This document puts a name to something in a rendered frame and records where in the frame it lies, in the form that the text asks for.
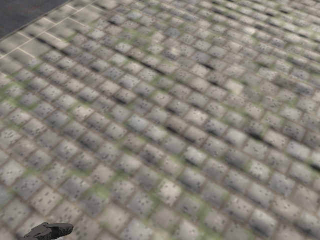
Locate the robot left hand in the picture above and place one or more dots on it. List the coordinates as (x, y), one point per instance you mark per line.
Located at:
(47, 231)

